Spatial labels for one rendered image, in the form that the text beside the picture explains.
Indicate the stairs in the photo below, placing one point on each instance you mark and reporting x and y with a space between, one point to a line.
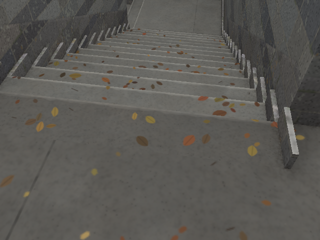
158 69
133 11

